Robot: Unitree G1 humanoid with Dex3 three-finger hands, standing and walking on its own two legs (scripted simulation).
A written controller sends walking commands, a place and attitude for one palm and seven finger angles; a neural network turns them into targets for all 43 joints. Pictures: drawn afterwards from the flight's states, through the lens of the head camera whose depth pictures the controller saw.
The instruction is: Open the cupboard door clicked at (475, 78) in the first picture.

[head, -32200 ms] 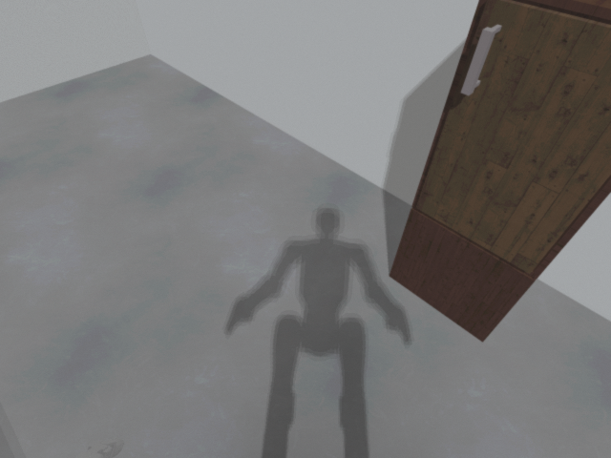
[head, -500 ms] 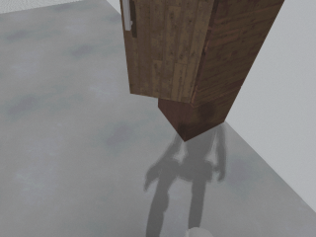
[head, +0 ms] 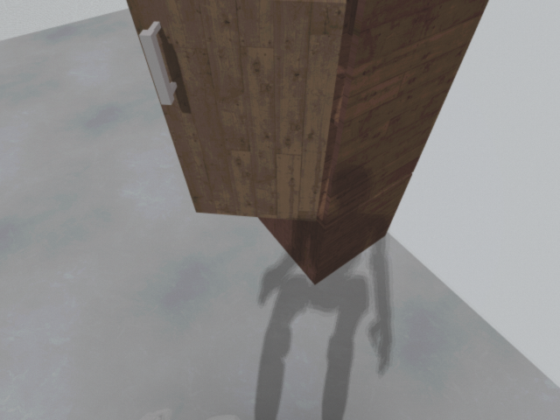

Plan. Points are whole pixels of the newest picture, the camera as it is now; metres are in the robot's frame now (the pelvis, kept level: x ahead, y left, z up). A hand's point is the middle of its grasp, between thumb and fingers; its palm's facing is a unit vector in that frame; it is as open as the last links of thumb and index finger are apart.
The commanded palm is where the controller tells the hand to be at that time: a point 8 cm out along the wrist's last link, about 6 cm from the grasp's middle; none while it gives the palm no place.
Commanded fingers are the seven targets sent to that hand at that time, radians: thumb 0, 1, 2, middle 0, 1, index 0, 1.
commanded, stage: take the last steps up to it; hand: left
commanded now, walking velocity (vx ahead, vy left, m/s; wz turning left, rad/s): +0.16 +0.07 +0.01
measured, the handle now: (161, 64) +0.67 +0.24 +0.15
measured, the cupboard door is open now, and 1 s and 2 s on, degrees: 49 49 49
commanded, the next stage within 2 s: come to a stop and stand still in 0.02 s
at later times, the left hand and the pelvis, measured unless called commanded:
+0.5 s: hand out of the picture +0.10 +0.24 -0.18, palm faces +0.01 -0.98 -0.20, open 7.4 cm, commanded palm none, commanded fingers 0.00 0.90 0.90 -0.20 -0.30 -0.20 -0.30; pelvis +0.08 +0.05 +0.00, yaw -3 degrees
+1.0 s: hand out of the picture +0.10 +0.20 -0.18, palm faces +0.00 -0.98 -0.20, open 7.3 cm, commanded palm none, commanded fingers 0.00 0.90 0.90 -0.20 -0.30 -0.20 -0.30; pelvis +0.07 +0.02 +0.00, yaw -3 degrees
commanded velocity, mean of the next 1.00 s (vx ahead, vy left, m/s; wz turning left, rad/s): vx -0.06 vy -0.01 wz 0.00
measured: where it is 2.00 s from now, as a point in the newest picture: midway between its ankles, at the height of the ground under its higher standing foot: outside the picture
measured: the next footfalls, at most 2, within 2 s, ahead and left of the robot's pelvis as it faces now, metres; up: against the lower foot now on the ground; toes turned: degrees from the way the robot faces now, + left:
left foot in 0.22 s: +0.19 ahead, +0.16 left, +0.00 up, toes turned +5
right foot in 0.66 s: +0.08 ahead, -0.11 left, +0.00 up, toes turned -6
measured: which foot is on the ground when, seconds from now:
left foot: up 0.00-0.20, down 0.22-0.64, up 0.66-0.88, down 0.90-1.00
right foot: down 0.00-0.28, up 0.30-0.64, down 0.66-1.00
